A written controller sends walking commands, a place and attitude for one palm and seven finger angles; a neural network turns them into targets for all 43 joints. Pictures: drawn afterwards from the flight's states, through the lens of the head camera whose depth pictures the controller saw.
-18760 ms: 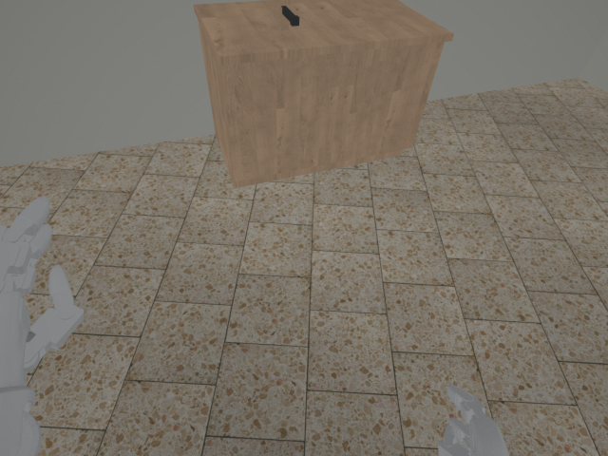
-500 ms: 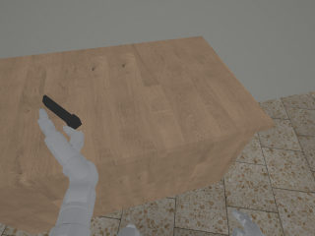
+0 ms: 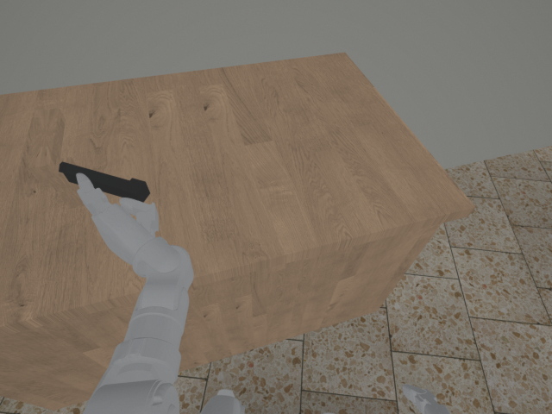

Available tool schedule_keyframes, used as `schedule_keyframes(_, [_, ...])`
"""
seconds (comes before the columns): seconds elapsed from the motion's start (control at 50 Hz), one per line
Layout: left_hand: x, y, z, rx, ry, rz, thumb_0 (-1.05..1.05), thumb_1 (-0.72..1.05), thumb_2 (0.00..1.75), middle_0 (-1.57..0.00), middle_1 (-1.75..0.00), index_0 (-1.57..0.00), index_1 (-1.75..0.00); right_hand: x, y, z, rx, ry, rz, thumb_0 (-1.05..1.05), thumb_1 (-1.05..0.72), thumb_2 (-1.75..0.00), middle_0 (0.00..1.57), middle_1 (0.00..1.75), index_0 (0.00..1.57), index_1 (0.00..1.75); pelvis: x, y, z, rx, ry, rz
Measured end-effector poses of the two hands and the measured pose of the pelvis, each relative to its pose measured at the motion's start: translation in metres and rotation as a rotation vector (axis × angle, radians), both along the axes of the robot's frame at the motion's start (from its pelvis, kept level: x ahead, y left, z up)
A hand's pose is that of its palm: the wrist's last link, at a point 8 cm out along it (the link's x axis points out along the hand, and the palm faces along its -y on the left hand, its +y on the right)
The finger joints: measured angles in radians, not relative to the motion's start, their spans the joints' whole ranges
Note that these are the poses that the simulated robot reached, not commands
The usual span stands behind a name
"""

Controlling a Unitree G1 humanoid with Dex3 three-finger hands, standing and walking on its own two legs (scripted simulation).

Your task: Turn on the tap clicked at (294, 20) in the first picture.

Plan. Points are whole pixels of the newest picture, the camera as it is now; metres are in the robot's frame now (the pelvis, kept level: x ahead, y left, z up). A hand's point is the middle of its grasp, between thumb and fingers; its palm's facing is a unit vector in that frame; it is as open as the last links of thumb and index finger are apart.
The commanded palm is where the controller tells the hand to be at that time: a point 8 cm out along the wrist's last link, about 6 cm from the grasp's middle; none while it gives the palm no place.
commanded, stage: push the lever round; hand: left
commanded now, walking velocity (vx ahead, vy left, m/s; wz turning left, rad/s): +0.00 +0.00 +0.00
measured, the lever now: (136, 191) +0.43 +0.23 +0.06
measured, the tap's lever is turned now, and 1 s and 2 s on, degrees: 55 80 79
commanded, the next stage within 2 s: lift the hand up off the lever in 0.72 s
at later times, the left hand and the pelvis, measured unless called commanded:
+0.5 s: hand (163, 193) +0.44 +0.19 +0.06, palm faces +0.82 -0.56 -0.10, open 7.8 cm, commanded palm +0.38 +0.20 +0.06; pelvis +0.01 -0.01 +0.00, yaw +0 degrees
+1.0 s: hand (167, 181) +0.46 +0.19 +0.06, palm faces +0.82 -0.57 -0.09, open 7.8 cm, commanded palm +0.39 +0.19 +0.07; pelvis +0.02 +0.00 +0.00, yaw -1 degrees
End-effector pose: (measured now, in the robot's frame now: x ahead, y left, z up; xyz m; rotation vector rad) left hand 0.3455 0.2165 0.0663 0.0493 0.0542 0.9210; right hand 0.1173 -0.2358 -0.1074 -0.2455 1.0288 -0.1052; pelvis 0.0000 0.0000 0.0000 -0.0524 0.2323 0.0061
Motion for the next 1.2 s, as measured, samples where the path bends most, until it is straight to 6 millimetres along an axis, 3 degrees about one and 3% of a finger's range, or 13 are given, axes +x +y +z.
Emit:
schedule_keyframes(0.34, [0.026, -0.01, -0.001, 0.001, 0.038, 0.048, 0.0, 0.92, 0.91, -0.15, -0.15, -0.15, -0.15, -0.021, -0.007, -0.008, 0.011, 0.079, -0.019, 0.01, -0.91, -0.9, 0.2, 0.3, 0.2, 0.3, 0.006, -0.004, -0.002, 0.003, 0.037, -0.006])
schedule_keyframes(0.68, [0.038, -0.008, 0.0, -0.001, 0.043, 0.054, 0.02, 0.9, 0.9, -0.15, -0.15, -0.15, -0.15, -0.024, -0.013, -0.004, 0.006, 0.097, -0.04, 0.01, -0.91, -0.9, 0.2, 0.3, 0.2, 0.3, 0.014, -0.006, 0.001, 0.005, 0.042, -0.009])
schedule_keyframes(0.9, [0.056, -0.009, 0.001, -0.008, 0.041, 0.049, 0.02, 0.91, 0.91, -0.15, -0.15, -0.14, -0.15, -0.032, -0.011, -0.008, 0.006, 0.135, -0.049, 0.01, -0.91, -0.9, 0.2, 0.3, 0.2, 0.3, 0.014, -0.003, -0.001, 0.002, 0.066, -0.01])
schedule_keyframes(1.06, [0.054, -0.014, 0.005, -0.009, 0.045, 0.037, 0.02, 0.9, 0.9, -0.15, -0.15, -0.14, -0.15, -0.04, -0.005, -0.008, 0.035, 0.153, -0.06, 0.01, -0.91, -0.9, 0.2, 0.3, 0.2, 0.3, 0.019, -0.001, 0.003, 0.003, 0.055, -0.016])
schedule_keyframes(1.2, [0.053, -0.014, 0.008, -0.021, 0.055, 0.054, 0.02, 0.9, 0.9, -0.15, -0.15, -0.15, -0.15, -0.035, -0.005, -0.004, 0.035, 0.134, -0.052, 0.01, -0.91, -0.9, 0.2, 0.3, 0.2, 0.3, 0.02, -0.002, 0.006, 0.005, 0.042, -0.014])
